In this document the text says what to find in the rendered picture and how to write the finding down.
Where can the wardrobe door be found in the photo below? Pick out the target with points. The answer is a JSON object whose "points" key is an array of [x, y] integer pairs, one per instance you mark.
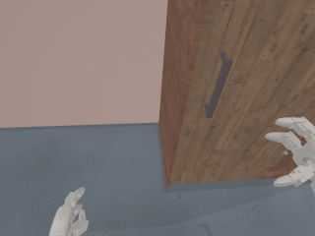
{"points": [[272, 46], [286, 163]]}

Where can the handle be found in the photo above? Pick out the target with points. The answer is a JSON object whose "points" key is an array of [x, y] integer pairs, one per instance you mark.
{"points": [[224, 71]]}

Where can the right robot hand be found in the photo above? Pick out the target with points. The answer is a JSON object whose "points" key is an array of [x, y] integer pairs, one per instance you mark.
{"points": [[304, 170]]}

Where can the left robot hand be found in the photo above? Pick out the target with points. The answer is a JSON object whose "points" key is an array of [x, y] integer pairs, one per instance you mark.
{"points": [[62, 223]]}

